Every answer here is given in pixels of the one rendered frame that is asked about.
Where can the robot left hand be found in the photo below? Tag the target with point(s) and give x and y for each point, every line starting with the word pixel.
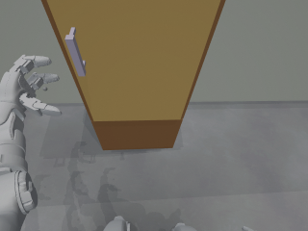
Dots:
pixel 13 86

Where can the handle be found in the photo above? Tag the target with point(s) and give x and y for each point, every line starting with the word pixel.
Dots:
pixel 73 49

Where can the robot left shin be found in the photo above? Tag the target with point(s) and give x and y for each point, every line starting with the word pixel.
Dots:
pixel 119 217

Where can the robot shin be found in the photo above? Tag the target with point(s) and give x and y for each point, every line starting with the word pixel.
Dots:
pixel 180 224
pixel 119 217

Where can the robot right shin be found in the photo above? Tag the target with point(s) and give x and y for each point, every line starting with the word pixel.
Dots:
pixel 180 224

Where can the left robot forearm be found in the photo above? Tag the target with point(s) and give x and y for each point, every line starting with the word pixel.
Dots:
pixel 12 140

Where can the cupboard door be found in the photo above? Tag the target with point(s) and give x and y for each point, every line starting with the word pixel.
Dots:
pixel 141 55

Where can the left robot upper arm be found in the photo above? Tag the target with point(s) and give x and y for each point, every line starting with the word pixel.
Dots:
pixel 18 196

